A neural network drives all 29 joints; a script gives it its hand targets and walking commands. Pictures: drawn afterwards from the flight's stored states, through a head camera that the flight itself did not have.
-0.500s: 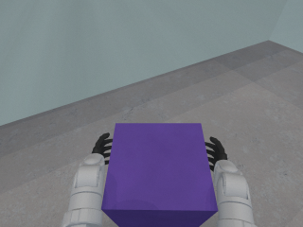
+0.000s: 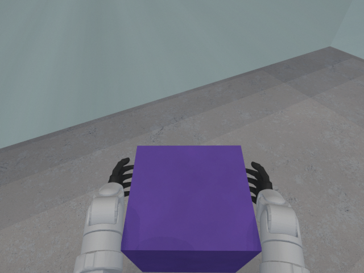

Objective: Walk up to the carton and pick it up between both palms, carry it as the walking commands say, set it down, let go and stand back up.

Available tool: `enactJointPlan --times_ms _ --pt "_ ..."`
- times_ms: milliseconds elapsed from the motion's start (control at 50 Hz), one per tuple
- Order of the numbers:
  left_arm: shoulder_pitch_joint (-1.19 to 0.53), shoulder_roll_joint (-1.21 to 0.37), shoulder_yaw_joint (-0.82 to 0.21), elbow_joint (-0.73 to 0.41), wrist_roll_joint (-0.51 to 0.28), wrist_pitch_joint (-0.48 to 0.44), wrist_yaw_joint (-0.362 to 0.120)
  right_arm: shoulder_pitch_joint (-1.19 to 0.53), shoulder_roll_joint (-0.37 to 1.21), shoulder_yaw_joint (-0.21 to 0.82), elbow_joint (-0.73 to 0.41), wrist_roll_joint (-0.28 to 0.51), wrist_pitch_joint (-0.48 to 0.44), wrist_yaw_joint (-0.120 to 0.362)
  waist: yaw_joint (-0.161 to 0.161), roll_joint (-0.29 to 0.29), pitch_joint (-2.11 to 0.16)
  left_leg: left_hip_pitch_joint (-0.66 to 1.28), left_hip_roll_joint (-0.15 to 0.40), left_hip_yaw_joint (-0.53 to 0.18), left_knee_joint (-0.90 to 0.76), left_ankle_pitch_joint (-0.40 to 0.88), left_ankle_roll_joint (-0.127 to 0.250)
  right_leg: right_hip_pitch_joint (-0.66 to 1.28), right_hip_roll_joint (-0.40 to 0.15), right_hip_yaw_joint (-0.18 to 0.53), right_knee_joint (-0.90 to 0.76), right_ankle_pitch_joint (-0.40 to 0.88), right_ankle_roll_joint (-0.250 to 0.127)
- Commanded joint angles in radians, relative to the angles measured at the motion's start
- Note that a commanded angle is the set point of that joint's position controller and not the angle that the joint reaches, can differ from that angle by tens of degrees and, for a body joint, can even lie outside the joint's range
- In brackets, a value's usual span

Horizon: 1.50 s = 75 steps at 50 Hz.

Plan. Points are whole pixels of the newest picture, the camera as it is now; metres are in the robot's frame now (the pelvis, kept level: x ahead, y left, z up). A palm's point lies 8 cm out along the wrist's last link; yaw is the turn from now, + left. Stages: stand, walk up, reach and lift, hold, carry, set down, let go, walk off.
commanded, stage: reach and lift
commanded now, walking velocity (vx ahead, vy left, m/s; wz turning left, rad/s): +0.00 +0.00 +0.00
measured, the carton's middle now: (188, 212) +0.27 +0.00 -0.03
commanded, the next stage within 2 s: hold in 0.40 s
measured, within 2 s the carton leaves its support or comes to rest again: neither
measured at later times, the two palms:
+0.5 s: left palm (118, 191) +0.28 +0.17 +0.04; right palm (265, 198) +0.28 -0.17 +0.04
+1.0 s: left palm (116, 194) +0.28 +0.17 +0.04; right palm (264, 200) +0.27 -0.16 +0.04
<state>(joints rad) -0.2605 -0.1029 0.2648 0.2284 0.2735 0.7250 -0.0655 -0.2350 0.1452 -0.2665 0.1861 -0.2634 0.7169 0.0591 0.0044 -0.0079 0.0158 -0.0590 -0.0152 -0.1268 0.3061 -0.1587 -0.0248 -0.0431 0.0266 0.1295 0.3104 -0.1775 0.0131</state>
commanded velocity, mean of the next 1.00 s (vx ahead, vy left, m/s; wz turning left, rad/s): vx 0.00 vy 0.00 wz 0.00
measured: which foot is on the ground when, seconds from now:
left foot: down 0.00-1.00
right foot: down 0.00-1.00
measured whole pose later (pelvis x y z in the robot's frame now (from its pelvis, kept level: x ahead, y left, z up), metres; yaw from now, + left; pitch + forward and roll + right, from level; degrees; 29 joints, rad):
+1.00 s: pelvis +0.00 +0.00 +0.00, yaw +0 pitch -5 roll +0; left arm -0.19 -0.12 0.24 0.13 0.26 0.74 -0.06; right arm -0.17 0.13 -0.23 0.11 -0.24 0.72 0.06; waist 0.00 -0.01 0.03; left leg -0.06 -0.02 -0.12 0.31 -0.16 -0.02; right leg -0.05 0.02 0.13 0.31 -0.18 0.01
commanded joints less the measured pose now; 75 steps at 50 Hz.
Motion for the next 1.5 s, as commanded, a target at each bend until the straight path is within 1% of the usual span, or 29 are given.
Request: enactJointPlan --times_ms 0,280,500,720,880,1480 --pt "-0.524 -0.849 -0.588 -0.082 -0.257 -0.034 -0.226 -0.508 0.834 0.584 -0.046 0.24 -0.022 0.212 -0.005 0.013 -0.27 0.107 -0.086 0.086 -0.026 0.181 0.0 0.024 0.081 -0.083 -0.048 0.173 0.006" --pt "-0.428 -0.816 -0.619 -0.16 -0.254 -0.024 -0.203 -0.422 0.794 0.62 -0.122 0.253 -0.018 0.199 -0.004 0.01 -0.268 0.126 -0.093 0.079 -0.029 0.257 -0.002 0.04 0.085 -0.078 -0.053 0.253 0.008" --pt "-0.382 -0.79 -0.64 -0.205 -0.258 -0.019 -0.189 -0.381 0.768 0.64 -0.167 0.259 -0.014 0.191 -0.006 0.007 -0.254 0.123 -0.093 0.079 -0.03 0.238 0.0 0.028 0.085 -0.075 -0.052 0.246 0.006" --pt "-0.4 -0.788 -0.631 -0.197 -0.257 -0.019 -0.188 -0.396 0.767 0.633 -0.158 0.254 -0.013 0.192 -0.001 0.006 -0.237 0.105 -0.092 0.082 -0.028 0.172 0.005 0.008 0.082 -0.073 -0.048 0.183 0.005" --pt "-0.418 -0.8 -0.626 -0.184 -0.257 -0.02 -0.192 -0.411 0.774 0.624 -0.142 0.251 -0.014 0.196 -0.002 0.008 -0.236 0.1 -0.09 0.081 -0.026 0.153 0.006 0.004 0.08 -0.074 -0.045 0.161 0.004" --pt "-0.398 -0.798 -0.637 -0.207 -0.258 -0.022 -0.183 -0.392 0.762 0.629 -0.158 0.248 -0.016 0.195 -0.002 0.007 -0.24 0.102 -0.089 0.073 -0.028 0.177 0.006 0.017 0.078 -0.071 -0.044 0.19 0.003"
